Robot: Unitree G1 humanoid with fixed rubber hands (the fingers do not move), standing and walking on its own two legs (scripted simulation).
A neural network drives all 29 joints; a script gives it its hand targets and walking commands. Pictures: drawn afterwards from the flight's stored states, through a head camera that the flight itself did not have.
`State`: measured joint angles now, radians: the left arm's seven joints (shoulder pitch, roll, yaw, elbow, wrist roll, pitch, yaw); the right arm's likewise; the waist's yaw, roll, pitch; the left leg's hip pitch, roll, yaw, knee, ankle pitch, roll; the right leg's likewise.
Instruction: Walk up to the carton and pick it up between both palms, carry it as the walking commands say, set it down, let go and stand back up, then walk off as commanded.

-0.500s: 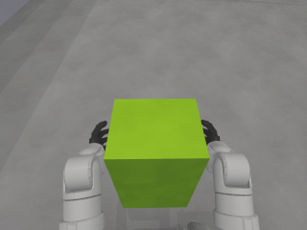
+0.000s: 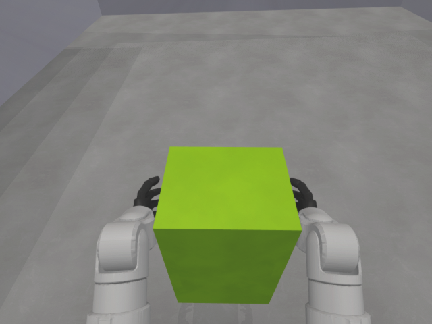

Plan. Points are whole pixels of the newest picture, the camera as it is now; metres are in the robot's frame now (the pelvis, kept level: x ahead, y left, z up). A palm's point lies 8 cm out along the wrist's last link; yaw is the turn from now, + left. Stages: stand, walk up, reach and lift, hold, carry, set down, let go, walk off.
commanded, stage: carry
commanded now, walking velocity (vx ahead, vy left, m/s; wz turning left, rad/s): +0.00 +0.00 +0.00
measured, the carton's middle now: (224, 233) +0.27 -0.02 +0.04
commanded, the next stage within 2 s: hold in 1.32 s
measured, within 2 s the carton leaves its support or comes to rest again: neither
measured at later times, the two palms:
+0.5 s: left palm (96, 256) +0.22 +0.19 +0.09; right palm (268, 242) +0.23 -0.09 +0.09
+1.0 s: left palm (110, 256) +0.22 +0.16 +0.09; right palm (283, 246) +0.22 -0.11 +0.08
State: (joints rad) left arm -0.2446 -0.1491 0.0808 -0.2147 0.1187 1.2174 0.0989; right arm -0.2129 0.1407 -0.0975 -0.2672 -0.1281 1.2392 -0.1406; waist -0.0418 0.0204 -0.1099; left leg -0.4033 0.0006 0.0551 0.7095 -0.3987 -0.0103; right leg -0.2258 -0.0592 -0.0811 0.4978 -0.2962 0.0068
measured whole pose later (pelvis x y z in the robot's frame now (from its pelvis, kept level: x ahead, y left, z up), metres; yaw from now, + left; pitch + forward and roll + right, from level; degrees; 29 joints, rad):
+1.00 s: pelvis -0.06 +0.03 -0.01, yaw +1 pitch +2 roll +0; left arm -0.26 -0.15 0.09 -0.20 0.12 1.22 0.11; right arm -0.24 0.15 -0.11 -0.24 -0.14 1.24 -0.13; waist -0.01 0.02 -0.09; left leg -0.38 0.01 0.08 0.53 -0.19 0.03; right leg -0.34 -0.11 -0.11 0.54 -0.23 0.05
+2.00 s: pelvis -0.03 -0.01 +0.00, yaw +6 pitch -6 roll +0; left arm -0.36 -0.18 0.29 0.50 0.31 0.56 -0.01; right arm -0.34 0.17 -0.31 0.45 -0.34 0.59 0.00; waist -0.04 0.01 0.05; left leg -0.16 -0.02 -0.10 0.47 -0.20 -0.02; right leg -0.10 0.03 0.05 0.50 -0.29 -0.02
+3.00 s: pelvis -0.07 +0.00 -0.11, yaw +5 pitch +29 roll +0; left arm -0.57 -0.17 0.36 0.61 0.23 0.15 0.10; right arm -0.58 0.11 -0.41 0.62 -0.21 0.16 0.00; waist -0.05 0.02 -0.11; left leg -1.28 -0.08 -0.11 1.15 -0.39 -0.04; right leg -1.24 0.08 0.08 1.19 -0.47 0.01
